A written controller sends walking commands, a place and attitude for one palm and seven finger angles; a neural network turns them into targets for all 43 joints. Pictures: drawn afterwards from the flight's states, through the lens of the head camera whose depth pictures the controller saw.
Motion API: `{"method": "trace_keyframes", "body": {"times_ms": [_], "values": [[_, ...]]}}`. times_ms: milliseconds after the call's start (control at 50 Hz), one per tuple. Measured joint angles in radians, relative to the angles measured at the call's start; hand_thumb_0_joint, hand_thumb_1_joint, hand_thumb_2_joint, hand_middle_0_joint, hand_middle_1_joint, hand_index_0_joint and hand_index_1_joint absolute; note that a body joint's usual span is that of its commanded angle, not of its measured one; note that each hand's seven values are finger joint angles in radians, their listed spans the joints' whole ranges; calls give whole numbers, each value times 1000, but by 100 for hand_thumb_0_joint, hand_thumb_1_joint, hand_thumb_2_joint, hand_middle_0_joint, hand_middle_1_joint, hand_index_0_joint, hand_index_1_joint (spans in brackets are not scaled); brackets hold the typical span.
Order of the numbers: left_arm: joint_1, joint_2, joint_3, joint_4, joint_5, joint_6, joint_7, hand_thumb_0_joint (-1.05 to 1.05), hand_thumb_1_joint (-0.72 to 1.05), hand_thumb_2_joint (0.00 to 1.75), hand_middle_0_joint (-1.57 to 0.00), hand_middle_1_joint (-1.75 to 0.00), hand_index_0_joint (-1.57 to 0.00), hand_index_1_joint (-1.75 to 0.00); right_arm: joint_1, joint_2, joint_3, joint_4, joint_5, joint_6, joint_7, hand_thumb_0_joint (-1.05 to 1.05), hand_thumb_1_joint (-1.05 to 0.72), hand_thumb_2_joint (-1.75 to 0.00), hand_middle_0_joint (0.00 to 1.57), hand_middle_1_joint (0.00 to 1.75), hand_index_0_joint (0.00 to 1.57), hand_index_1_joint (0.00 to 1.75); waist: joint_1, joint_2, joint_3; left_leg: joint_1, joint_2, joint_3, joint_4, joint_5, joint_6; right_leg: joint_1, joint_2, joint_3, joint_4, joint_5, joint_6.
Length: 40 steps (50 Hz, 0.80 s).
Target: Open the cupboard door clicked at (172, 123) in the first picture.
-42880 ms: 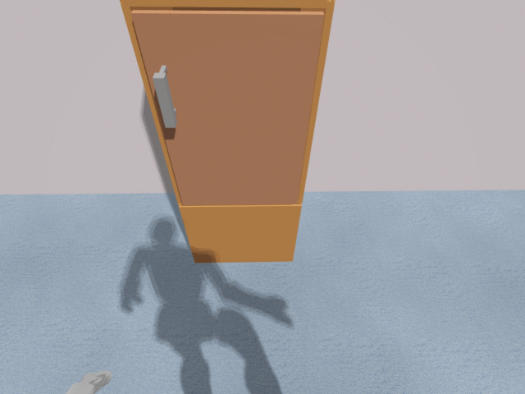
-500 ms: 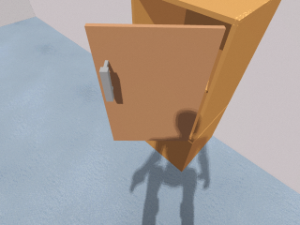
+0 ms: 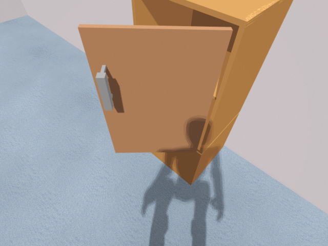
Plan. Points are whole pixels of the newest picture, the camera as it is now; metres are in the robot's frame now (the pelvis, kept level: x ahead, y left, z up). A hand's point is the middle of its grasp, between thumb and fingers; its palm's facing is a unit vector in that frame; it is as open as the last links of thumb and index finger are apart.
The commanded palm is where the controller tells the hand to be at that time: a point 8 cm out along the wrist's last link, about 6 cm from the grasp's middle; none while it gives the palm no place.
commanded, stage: look again from close up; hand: left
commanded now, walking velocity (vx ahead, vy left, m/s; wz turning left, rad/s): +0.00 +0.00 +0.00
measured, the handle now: (106, 88) +0.52 +0.21 +0.07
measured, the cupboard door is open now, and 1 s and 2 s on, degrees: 44 44 44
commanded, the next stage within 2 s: raise the hand with hooked fingers in 0.36 s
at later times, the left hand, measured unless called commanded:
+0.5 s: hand out of the picture +0.00 +0.14 -0.17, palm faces +0.05 -0.98 -0.19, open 7.3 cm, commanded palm +0.09 +0.19 -0.07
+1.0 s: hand out of the picture +0.12 +0.15 -0.03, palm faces +0.29 -0.95 -0.09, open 9.2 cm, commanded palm +0.13 +0.20 -0.01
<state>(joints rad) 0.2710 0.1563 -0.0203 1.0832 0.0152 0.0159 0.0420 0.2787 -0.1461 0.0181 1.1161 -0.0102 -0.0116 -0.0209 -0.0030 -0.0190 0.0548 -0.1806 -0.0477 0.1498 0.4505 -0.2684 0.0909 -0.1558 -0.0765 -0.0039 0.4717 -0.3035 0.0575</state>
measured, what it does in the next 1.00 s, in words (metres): lowers itself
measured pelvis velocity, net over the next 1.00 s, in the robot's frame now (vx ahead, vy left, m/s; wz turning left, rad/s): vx -0.04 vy -0.09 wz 0.09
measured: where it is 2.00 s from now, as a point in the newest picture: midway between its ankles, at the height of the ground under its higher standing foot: outside the picture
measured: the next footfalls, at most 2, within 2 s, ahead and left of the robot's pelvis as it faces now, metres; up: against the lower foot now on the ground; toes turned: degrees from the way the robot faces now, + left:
none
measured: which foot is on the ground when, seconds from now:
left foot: down 0.00-1.00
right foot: down 0.00-1.00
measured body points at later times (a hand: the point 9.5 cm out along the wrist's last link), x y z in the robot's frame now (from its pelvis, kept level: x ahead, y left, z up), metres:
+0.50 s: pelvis +0.00 -0.03 +0.00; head +0.02 -0.03 +0.45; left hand +0.00 +0.19 -0.16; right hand +0.02 -0.26 -0.15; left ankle -0.01 +0.05 -0.74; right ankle -0.03 -0.16 -0.74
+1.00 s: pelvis -0.04 -0.09 -0.06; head +0.00 -0.08 +0.38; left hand +0.10 +0.20 -0.02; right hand +0.20 -0.33 -0.11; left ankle -0.01 +0.05 -0.74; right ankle -0.03 -0.16 -0.74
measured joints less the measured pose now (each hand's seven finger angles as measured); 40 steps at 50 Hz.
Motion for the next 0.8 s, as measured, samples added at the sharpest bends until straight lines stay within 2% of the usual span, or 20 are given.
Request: {"method": "trace_keyframes", "body": {"times_ms": [220,480,500,520,560,580,620,660,700,760,800], "values": [[29,-17,-6,23,2,-13,0,0,91,90,-20,-30,-20,-30,-33,-13,-10,6,3,-2,-3,1,-92,-90,20,30,20,30,10,-1,-9,3,22,-11,-5,5,-24,7,23,-10,-11,4,-20],[21,-14,-7,24,6,-27,4,0,91,90,-20,-30,-20,-30,-42,-17,-9,8,4,0,-2,1,-92,-90,20,30,20,30,8,4,-14,-7,48,-27,2,9,-48,10,48,-27,-25,10,-42],[70,-6,2,-133,-26,50,18,2,93,90,-20,-30,-21,-30,-22,-19,-7,-41,16,-6,-5,1,-92,-90,20,30,20,30,1,4,-11,-18,49,-33,17,4,-51,3,49,-32,-14,7,-43],[130,14,17,-326,-52,94,34,3,94,90,-21,-30,-21,-31,8,-20,-2,-91,27,-47,-17,1,-92,-89,20,30,20,30,6,-3,-12,-20,45,-31,18,4,-53,-12,44,-31,12,-2,-51],[199,52,29,-602,-85,48,83,5,95,89,-21,-31,-21,-31,50,-24,-5,-152,45,-140,-35,1,-92,-89,20,30,20,30,12,-12,-40,-35,30,-35,23,6,-57,-45,28,-34,67,-31,-60],[202,62,33,-705,-106,36,102,5,95,89,-21,-32,-21,-32,59,-31,-9,-183,55,-166,-39,1,-92,-89,20,30,20,30,8,-6,-52,-47,24,-42,36,3,-57,-53,21,-41,83,-46,-56],[169,57,40,-858,-135,-7,107,5,92,88,-21,-33,-21,-33,54,-58,-14,-239,59,-206,-43,1,-92,-89,20,30,20,30,-6,28,-71,-81,28,-65,83,-10,-57,-66,22,-64,104,-56,-51],[103,41,55,-935,-142,-95,85,4,89,87,-20,-35,-21,-35,24,-85,-18,-293,48,-227,-40,1,-91,-89,20,30,20,30,-27,57,-97,-139,35,-83,140,-26,-60,-109,27,-82,140,-65,-57],[32,23,83,-946,-162,-222,24,3,84,86,-20,-37,-21,-37,-18,-96,-25,-342,33,-236,-31,1,-91,-89,20,30,20,30,-37,57,-132,-224,45,-85,207,-44,-67,-196,32,-83,211,-85,-67],[-23,3,126,-918,-215,-407,-139,2,77,83,-21,-41,-21,-41,-77,-91,-41,-416,23,-234,-4,1,-91,-89,20,30,20,30,-32,15,-163,-348,67,-75,314,-77,-83,-334,45,-70,334,-125,-88],[-13,2,151,-884,-234,-480,-251,1,72,81,-21,-43,-22,-44,-101,-93,-51,-472,25,-223,10,1,-91,-89,20,30,20,30,-28,-14,-165,-411,80,-77,379,-99,-94,-399,54,-71,403,-150,-101]]}}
